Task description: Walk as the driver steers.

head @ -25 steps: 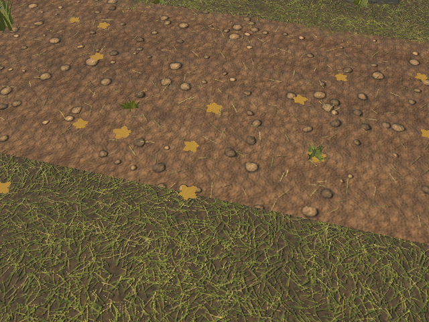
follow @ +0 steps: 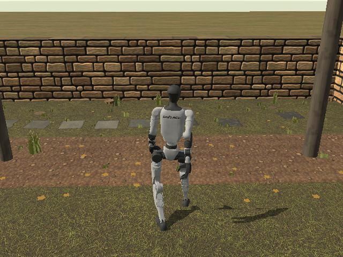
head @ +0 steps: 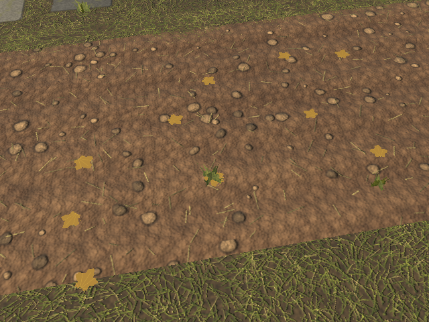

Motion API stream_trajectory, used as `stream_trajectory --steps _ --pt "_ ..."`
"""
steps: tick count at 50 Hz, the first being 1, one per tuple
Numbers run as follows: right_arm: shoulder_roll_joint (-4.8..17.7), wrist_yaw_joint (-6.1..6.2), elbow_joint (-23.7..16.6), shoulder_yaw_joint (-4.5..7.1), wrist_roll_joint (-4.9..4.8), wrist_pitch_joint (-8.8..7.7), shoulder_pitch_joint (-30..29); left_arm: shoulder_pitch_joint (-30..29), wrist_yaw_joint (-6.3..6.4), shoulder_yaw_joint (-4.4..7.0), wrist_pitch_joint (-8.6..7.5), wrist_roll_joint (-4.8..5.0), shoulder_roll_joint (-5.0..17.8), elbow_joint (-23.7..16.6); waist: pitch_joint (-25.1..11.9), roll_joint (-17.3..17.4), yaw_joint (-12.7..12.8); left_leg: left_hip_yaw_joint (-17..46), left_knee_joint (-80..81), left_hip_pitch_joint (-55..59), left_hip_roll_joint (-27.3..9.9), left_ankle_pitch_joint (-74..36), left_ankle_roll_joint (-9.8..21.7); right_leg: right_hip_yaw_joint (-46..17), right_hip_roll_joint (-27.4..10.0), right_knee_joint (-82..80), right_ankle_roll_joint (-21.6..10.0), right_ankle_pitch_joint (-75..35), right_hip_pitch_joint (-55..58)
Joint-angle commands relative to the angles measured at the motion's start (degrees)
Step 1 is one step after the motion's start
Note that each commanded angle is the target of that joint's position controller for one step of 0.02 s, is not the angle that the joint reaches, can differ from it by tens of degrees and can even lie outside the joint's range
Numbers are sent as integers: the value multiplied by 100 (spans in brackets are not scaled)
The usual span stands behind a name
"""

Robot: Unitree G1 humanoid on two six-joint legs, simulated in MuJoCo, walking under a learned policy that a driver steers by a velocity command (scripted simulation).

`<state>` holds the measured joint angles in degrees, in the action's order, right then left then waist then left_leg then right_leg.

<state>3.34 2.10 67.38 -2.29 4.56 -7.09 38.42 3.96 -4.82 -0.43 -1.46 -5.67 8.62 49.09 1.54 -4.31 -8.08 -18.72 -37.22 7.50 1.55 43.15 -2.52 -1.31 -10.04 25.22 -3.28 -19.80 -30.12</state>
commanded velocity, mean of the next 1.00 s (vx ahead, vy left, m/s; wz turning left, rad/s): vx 0.50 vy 0.00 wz -0.27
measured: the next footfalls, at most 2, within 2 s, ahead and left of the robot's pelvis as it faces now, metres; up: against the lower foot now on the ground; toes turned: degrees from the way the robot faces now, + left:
right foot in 0.10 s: +0.22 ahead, -0.13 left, -0.18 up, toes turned -7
left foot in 0.44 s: +0.52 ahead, +0.09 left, -0.18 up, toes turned -13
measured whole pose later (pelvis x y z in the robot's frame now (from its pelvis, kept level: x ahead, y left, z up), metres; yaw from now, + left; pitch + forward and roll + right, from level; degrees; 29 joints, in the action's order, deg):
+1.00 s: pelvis +0.62 -0.08 -0.11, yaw -14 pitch +4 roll +0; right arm 13.6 0.7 59.0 4.5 -1.5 -4.4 21.8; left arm -1.8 -1.1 3.4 -5.6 0.7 12.3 49.4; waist -0.6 0.7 -3.8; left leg 0.0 -36.2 -6.2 -2.1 26.9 0.1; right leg 3.1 0.7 28.8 -4.3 4.4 -27.7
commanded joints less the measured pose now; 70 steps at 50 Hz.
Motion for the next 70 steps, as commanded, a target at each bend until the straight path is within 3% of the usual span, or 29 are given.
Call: stream_trajectory --steps 1,2,3,4,5,6,7,8,10,12,13,15,18,22,23,24,25,26,28,31,37,45,48,49,50,52,55,65,70 --pt "1497 185 -243 483 -841 304 -558 -1761 -64 147 -98 1337 428 -682 1996 81 -9 1220 -501 -1036 -1553 -4851 986 332 537 -308 -16 829 -946" --pt "1458 199 -288 434 -784 345 -268 -1086 -120 145 -146 1245 475 -503 959 -194 171 1000 -1587 -862 -1547 -5698 895 600 693 -331 -135 150 -76" --pt "1248 157 -248 408 -723 358 -130 -167 -155 203 -112 1052 479 -189 187 355 433 921 -2714 -1348 -1485 -5666 825 628 811 -311 -247 -298 1393" --pt "1166 55 -342 392 -646 305 -405 1232 -65 419 -36 900 852 288 -526 359 1149 706 -4346 -2363 -1168 -5211 556 694 852 -564 -458 -1227 3392" --pt "1019 -24 -580 426 -567 182 -969 2443 98 585 44 771 1413 731 -870 -644 1858 491 -7374 -4246 -238 -703 8 24 120 -385 -1020 -3243 5310" --pt "751 -162 -876 304 -622 -74 -341 2775 240 556 -60 522 1891 826 -2443 -1609 1679 1841 -8709 -6171 -385 842 58 -1093 -862 1906 -1828 -5738 7901" --pt "1230 -256 -1380 411 -768 -267 -867 2752 314 549 -69 575 1706 651 -3284 -1247 1948 2471 -8318 -6799 -593 333 -22 -1851 -1167 1699 -2441 -4762 8171" --pt "1232 -231 -1897 385 -867 -295 -1420 2640 371 579 -18 643 1707 693 -3245 -454 1680 2484 -7815 -7386 -678 51 -51 -2494 -1189 913 -2535 -1731 7782" --pt "905 -77 -2030 309 -715 -154 -1569 1783 530 555 49 612 1636 444 -2348 1100 1027 2324 -7547 -7474 -976 -753 -136 -3248 -1452 50 -2283 1244 5438" --pt "1033 42 -2203 437 -674 86 -2077 211 547 402 -165 720 1290 14 -269 1039 303 2589 -4881 -6339 -1336 -1736 -218 -2714 -1254 -798 -1602 1335 1508" --pt "1072 94 -2274 470 -538 132 -2108 -272 563 420 -207 688 1350 -177 85 817 94 2550 -3362 -5101 -1380 -2056 -249 -1979 -660 -1021 -1343 1707 97" --pt "1178 70 -2169 540 -356 27 -2262 -170 674 505 -284 599 1457 -252 -240 426 228 2098 -1216 -2827 -849 -4223 -272 -730 514 -767 -1002 1898 -1021" --pt "1275 -52 -2279 557 -582 68 -2883 583 689 542 -343 820 1412 151 -385 -273 489 2103 -171 -2641 -594 -5029 -181 -945 234 -820 -1003 2429 182" --pt "1883 -136 -2225 823 -514 118 -2583 1157 621 499 -218 716 1090 318 -338 213 267 1859 139 -2232 -431 -3985 410 -1005 458 800 -482 2665 1101" --pt "2240 -194 -2048 928 -454 61 -1837 1561 595 413 -231 653 731 300 -761 1184 187 2702 113 -1003 -1127 -4206 811 -449 1045 2649 -203 3222 250" --pt "2673 -301 -1696 1056 -413 72 -913 2236 553 328 -353 804 396 255 -1599 3279 290 5908 1535 491 -2371 -2378 1837 -143 1722 4951 61 5261 -1359" --pt "2147 -330 -1745 912 -508 36 -880 1885 521 443 -414 854 917 332 -1377 2367 114 6943 2141 603 -2373 -677 1808 -800 1527 5606 -57 5309 -2242" --pt "1954 -310 -1825 840 -506 43 -1397 1039 527 509 -404 872 1124 124 -644 1609 80 6216 2134 -59 -2275 -493 1529 -637 1220 5731 -171 4751 -2659" --pt "1839 -273 -2019 778 -397 87 -2512 508 591 541 -337 641 1093 -102 -297 966 556 4758 2096 -1724 -1853 -1948 1353 -420 647 4798 -203 3698 -1859" --pt "1571 -248 -1917 724 -414 85 -2643 886 586 564 -231 642 925 57 -581 1210 893 3665 2381 -2281 -1433 -3126 1290 -236 514 3850 -136 3336 -911" --pt "1751 -94 -1506 812 -605 75 -1863 -235 528 445 -300 620 653 -176 -410 855 617 2887 2753 -1642 -1454 -3913 1334 -66 574 1537 92 2018 -958" --pt "1832 -120 -1028 872 -631 188 -1364 -1124 345 406 -404 718 754 -375 71 1089 396 2593 2335 -839 -1639 -4514 1246 296 825 297 -78 2418 -503" --pt "1827 -125 -1100 840 -652 219 -1772 501 384 674 -431 660 1261 131 -808 1053 1258 2132 608 -1336 -1240 -6661 921 419 1056 59 -445 2387 2080" --pt "1700 -129 -1293 762 -550 191 -1995 1696 441 823 -426 611 1757 357 -1657 387 1738 1800 -1206 -2591 -883 -5297 664 -902 -81 125 -860 2366 3883" --pt "959 -180 -1359 543 -572 55 -1411 1975 429 841 -389 585 2038 435 -2182 -1139 1383 1904 -3104 -4847 66 -1521 379 -3413 -1315 -539 -1674 3311 5532" --pt "1813 -215 -1398 760 -783 -97 -2077 1433 465 617 -393 624 1236 275 -1346 -457 1464 2596 -3970 -5706 -447 -1797 575 -2645 -1052 -849 -1296 3488 4651" --pt "1612 -96 -1443 824 -657 82 -2384 603 382 476 -498 510 757 213 -563 29 933 2522 -3179 -4892 -956 -2857 595 -1130 -470 -1386 -895 2388 2811" --pt "1176 -318 -1999 685 -590 312 -3571 1058 577 529 -514 523 1151 583 51 199 982 2064 -586 -4699 -735 -5100 550 813 -188 -1853 -496 1070 2295" --pt "1190 -510 -2448 606 -601 346 -4358 1580 624 573 -332 589 1351 753 321 251 1185 1664 113 -5050 -566 -4495 708 1128 -550 -1376 -407 240 3548"
Keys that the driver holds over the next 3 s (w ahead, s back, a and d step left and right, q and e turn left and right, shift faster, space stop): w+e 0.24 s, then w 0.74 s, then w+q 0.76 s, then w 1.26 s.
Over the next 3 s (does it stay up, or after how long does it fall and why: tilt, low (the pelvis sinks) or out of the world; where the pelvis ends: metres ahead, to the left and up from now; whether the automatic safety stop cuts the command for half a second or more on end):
stays up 1.71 0.01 -0.10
